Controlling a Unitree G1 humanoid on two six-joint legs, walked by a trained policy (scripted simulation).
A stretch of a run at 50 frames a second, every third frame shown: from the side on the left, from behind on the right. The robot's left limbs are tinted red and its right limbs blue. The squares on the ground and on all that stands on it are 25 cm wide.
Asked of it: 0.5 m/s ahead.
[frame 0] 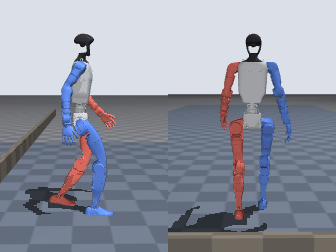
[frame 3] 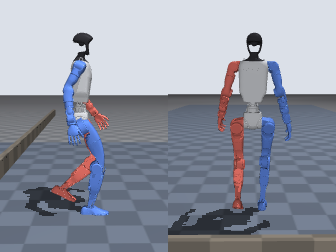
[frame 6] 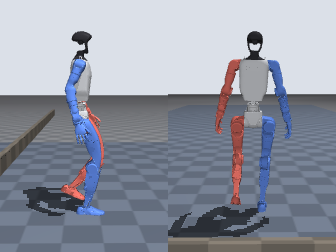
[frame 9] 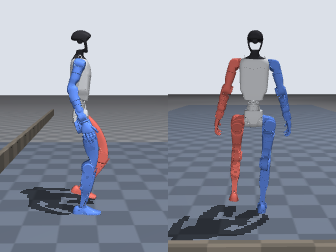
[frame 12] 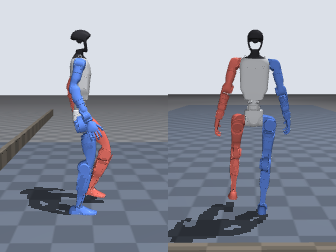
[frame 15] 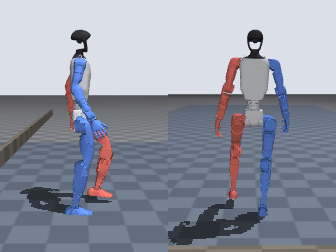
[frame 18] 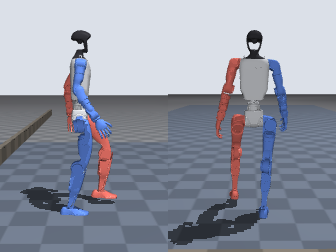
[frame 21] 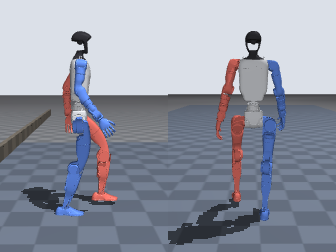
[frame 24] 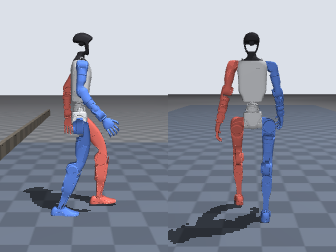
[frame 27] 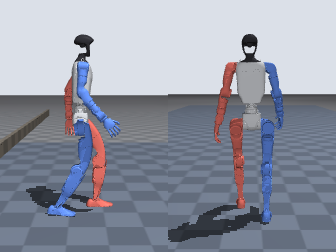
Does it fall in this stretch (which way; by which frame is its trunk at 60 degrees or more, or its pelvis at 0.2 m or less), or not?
no
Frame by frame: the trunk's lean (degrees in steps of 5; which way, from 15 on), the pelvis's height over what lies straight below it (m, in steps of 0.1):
0: 5, 0.8
3: 5, 0.8
6: 0, 0.8
9: 0, 0.8
12: 0, 0.8
15: 0, 0.8
18: 0, 0.8
21: 0, 0.8
24: 5, 0.8
27: 5, 0.8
